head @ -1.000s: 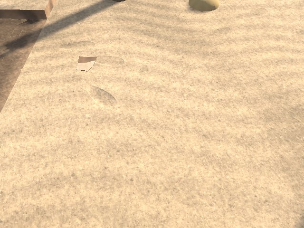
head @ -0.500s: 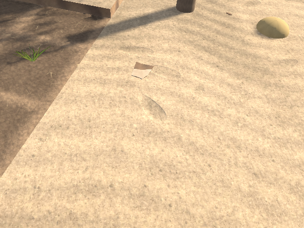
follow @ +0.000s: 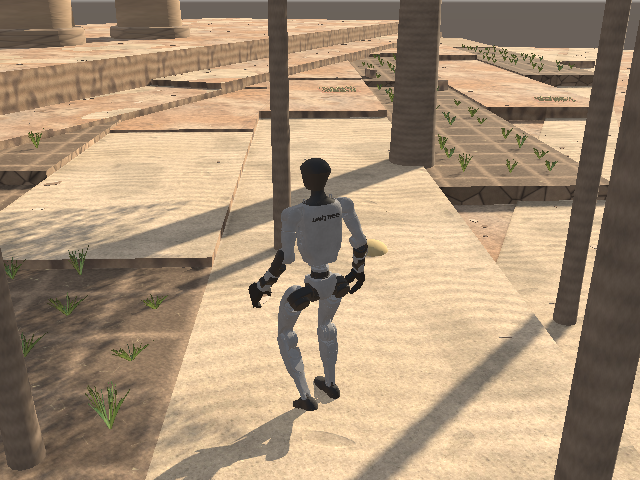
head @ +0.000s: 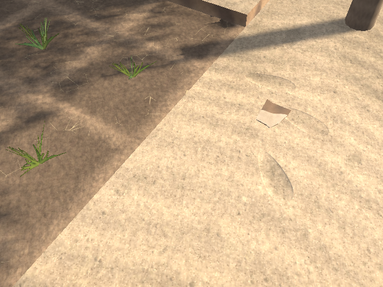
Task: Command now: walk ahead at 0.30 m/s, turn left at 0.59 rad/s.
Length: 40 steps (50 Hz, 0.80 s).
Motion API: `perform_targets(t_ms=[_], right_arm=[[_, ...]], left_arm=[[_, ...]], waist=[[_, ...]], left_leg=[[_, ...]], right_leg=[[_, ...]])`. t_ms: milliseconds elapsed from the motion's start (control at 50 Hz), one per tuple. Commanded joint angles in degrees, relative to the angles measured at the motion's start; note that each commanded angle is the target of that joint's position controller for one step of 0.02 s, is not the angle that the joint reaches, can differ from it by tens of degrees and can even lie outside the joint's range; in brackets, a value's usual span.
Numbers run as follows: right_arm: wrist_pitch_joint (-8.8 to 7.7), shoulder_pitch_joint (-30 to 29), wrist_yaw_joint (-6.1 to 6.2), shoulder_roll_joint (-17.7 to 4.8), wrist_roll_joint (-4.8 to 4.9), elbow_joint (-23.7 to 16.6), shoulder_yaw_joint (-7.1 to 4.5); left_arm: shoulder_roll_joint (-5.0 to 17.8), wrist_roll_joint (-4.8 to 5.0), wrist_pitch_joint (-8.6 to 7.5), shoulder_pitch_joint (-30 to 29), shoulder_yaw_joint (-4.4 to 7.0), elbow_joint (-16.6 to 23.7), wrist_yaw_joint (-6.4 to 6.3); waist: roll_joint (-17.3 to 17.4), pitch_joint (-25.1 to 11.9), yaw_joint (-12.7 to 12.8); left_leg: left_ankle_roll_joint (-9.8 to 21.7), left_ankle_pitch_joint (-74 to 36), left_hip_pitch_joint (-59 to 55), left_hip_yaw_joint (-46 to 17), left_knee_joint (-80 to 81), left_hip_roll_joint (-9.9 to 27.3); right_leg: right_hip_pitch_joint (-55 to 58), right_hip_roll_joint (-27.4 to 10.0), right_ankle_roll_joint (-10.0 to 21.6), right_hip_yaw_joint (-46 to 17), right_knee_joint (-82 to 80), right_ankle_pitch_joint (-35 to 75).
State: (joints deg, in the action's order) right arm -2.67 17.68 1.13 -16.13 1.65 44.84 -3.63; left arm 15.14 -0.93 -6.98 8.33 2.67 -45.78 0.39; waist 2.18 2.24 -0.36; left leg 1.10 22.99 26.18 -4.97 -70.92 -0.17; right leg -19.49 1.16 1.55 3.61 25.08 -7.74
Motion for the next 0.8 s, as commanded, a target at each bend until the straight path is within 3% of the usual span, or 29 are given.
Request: perform_targets(t_ms=[20,80,140,200,240,260,280,300,320,340,360,380,400,420,440,480,520,600,640,680,700,720,740,760,780,800], right_arm=[[0.86,2.79,0.12,-1.89,0.05,-4.86,-0.97],[1.42,-0.52,-0.01,-0.46,-0.78,-8.03,-0.23],[1.18,-3.26,-1.23,-0.68,-0.95,-9.06,0.14],[1.31,-8.03,-2.13,-2.27,-1.25,-11.14,-0.24],[1.19,-8.51,-2.45,-3.18,-1.57,-11.99,-0.70],[1.03,-7.19,-2.44,-3.57,-1.80,-11.56,-1.04],[0.93,-4.90,-1.96,-5.78,-2.15,-10.70,-1.97],[0.97,-1.78,-1.06,-10.82,-2.99,-11.30,-3.12],[1.25,-2.89,-0.57,-11.62,-4.01,-12.96,-2.36],[1.12,-1.64,-1.14,-5.98,-3.29,-11.92,-0.89],[0.81,-3.64,-1.59,-4.93,-2.80,-11.64,-0.42],[0.70,-6.58,-1.73,-5.03,-2.46,-11.42,-0.45],[0.81,-7.79,-1.74,-5.49,-2.02,-11.17,-0.63],[1.01,-8.03,-1.62,-7.49,-1.96,-10.54,-1.37],[1.04,-7.73,-1.41,-7.98,-2.03,-10.05,-1.70],[0.38,-7.63,-0.85,-7.14,-1.81,-9.28,-1.67],[-0.49,-7.21,-0.42,-6.38,-1.59,-8.36,-1.65],[-0.84,-6.30,-0.48,-7.50,-0.91,-6.77,-2.26],[-0.31,-7.15,-0.55,-7.54,-0.27,-6.28,-2.31],[0.13,-8.14,-0.49,-5.48,-0.27,-6.14,-1.74],[0.08,-10.24,-0.55,-1.80,-0.80,-7.00,-0.60],[-0.56,-10.61,-0.69,2.41,-1.30,-8.23,0.48],[-1.45,-10.51,-0.49,-2.49,-0.71,-9.34,-0.81],[-1.71,-9.49,-0.37,-5.87,-0.52,-8.31,-1.73],[-1.43,-7.77,-0.44,-6.29,-0.98,-6.81,-2.03],[-1.01,-6.66,-0.25,-5.49,-1.58,-5.62,-2.05]], left_arm=[[5.05,-0.17,-0.63,0.39,1.23,1.57,0.15],[8.68,0.37,-0.32,0.70,2.42,0.37,-0.46],[9.52,1.27,1.04,-0.82,2.51,0.44,-0.95],[10.51,2.22,1.95,0.78,2.57,-0.70,-0.78],[11.27,2.94,2.59,0.70,2.68,-1.31,-0.77],[10.93,3.31,2.87,0.61,2.52,-1.57,-0.80],[8.85,2.79,3.01,3.14,1.88,-2.40,-0.73],[5.86,0.73,2.81,5.14,0.66,-1.69,-0.57],[2.03,-0.43,2.87,9.91,-1.17,-1.34,-0.05],[5.62,0.73,3.77,8.49,-0.28,-2.25,0.22],[7.35,1.97,4.64,5.17,0.30,-1.55,0.13],[6.91,1.82,5.51,4.08,0.44,-1.82,-0.48],[7.43,1.22,6.25,4.46,0.76,-2.46,-0.95],[7.59,1.20,6.69,5.07,0.96,-2.82,-1.06],[7.31,1.34,6.73,5.10,1.05,-3.03,-1.12],[6.38,1.48,6.09,4.05,1.01,-2.92,-1.27],[5.26,1.34,5.08,2.08,0.77,-2.65,-1.29],[4.86,1.55,3.51,1.50,0.66,-2.98,-0.42],[4.46,1.60,3.09,4.25,0.69,-4.30,-0.01],[4.26,1.32,2.99,10.02,0.89,-6.94,-0.01],[5.59,0.95,2.91,14.02,1.08,-7.94,-0.34],[10.01,0.53,3.01,15.64,1.68,-7.65,-0.82],[14.53,-0.99,2.80,13.78,2.94,-6.67,-0.59],[11.25,-0.69,2.12,9.99,2.23,-5.07,-0.70],[8.12,0.15,1.81,7.68,1.42,-4.41,-0.72],[7.38,0.70,1.91,6.23,1.14,-3.87,-0.65]], waist=[[-7.25,-4.03,-0.96],[-6.75,-4.77,-0.92],[-6.71,-7.24,-0.43],[-7.26,-7.14,1.03],[-7.29,-6.83,0.28],[-6.79,-7.21,-0.68],[-4.41,-8.36,-0.96],[4.04,-13.10,-1.10],[14.14,-17.37,1.44],[8.49,-20.43,-0.80],[5.89,-15.50,-0.63],[3.47,-13.31,0.32],[3.33,-12.20,0.83],[4.65,-10.98,1.31],[5.41,-9.93,1.18],[6.98,-7.97,0.91],[6.37,-6.99,0.38],[5.66,-6.44,0.37],[4.72,-5.91,2.34],[2.83,-5.65,5.12],[-2.28,-4.39,6.47],[-14.29,-3.47,5.53],[-18.24,0.99,4.91],[-13.13,2.32,3.13],[-11.01,1.40,1.82],[-10.13,0.12,1.20]], left_leg=[[-1.14,-1.44,7.55,-0.08,2.70,5.33],[-1.80,-7.21,8.04,1.02,12.93,5.50],[-1.27,-16.78,1.59,3.36,24.16,4.16],[-0.30,-18.29,-0.71,3.83,31.74,2.91],[1.25,-17.75,-3.16,4.65,37.85,1.78],[2.35,-20.77,-7.13,5.83,42.72,0.49],[3.74,-26.69,-12.98,5.44,46.26,0.06],[7.18,-50.08,-23.42,-5.61,45.00,10.65],[18.24,-61.57,-32.98,-20.33,44.34,23.09],[19.22,-50.51,-28.90,-20.99,46.93,22.19],[16.84,-44.10,-25.70,-16.97,48.29,18.82],[14.36,-38.61,-22.65,-14.33,49.09,16.53],[12.94,-28.06,-18.91,-12.68,51.36,15.06],[12.56,-17.63,-14.24,-11.53,54.30,13.63],[12.63,-7.29,-12.00,-11.56,57.01,12.81],[12.59,1.76,-10.70,-12.33,60.25,12.54],[12.24,2.43,-11.30,-12.08,61.15,12.68],[11.90,4.00,-10.85,-11.47,61.44,13.08],[10.87,6.47,-7.35,-10.16,60.24,12.31],[8.13,9.56,-1.16,-7.18,55.27,8.93],[5.18,6.14,4.61,-3.21,45.28,4.95],[0.96,3.76,14.35,5.96,27.82,-2.30],[0.88,8.13,20.81,3.83,20.35,-2.07],[0.67,4.11,21.47,0.65,15.22,0.90],[0.27,-0.13,21.10,0.35,13.95,1.66],[-0.39,-2.79,19.58,1.28,14.26,2.41]], right_leg=[[8.74,-15.78,10.70,-10.22,-10.79,29.01],[8.73,-16.92,12.56,-6.16,-12.03,35.12],[8.30,-15.08,11.41,-0.93,-11.27,32.54],[10.96,-15.64,9.71,-0.93,-8.39,26.69],[12.26,-16.17,8.16,-1.67,-4.24,23.22],[11.71,-14.99,6.69,-1.33,-0.86,20.06],[10.22,-11.94,4.47,-0.05,5.03,16.96],[3.21,-7.73,0.70,3.45,17.12,2.51],[-10.06,-2.49,-2.92,0.91,31.75,-30.77],[-10.12,-4.36,-3.48,-5.65,35.75,-31.55],[-11.72,-5.16,-3.65,-5.99,37.22,-29.28],[-12.24,-6.06,-3.91,-6.29,35.89,-26.54],[-10.97,-6.42,-4.35,-5.90,34.12,-23.83],[-8.39,-5.60,-4.59,-4.16,33.73,-20.77],[-7.62,-4.92,-4.36,-3.19,33.00,-18.67],[-7.85,-4.68,-3.15,-3.00,29.33,-16.10],[-7.30,-4.79,-1.55,-3.33,23.69,-14.51],[-2.37,-3.66,0.66,-2.06,13.91,-13.05],[3.89,-2.54,2.03,-0.33,7.17,-8.81],[12.76,-1.65,3.54,0.03,2.03,-8.68],[17.09,-7.71,5.40,-8.56,-3.96,-13.41],[21.32,-18.92,9.18,-24.74,-11.95,-17.58],[16.73,-25.61,15.42,-36.36,-16.44,-18.07],[15.67,-23.78,14.82,-33.08,-15.30,-14.03],[16.63,-20.41,12.24,-26.93,-14.28,-7.51],[16.96,-18.06,10.37,-22.07,-13.88,-0.55]])
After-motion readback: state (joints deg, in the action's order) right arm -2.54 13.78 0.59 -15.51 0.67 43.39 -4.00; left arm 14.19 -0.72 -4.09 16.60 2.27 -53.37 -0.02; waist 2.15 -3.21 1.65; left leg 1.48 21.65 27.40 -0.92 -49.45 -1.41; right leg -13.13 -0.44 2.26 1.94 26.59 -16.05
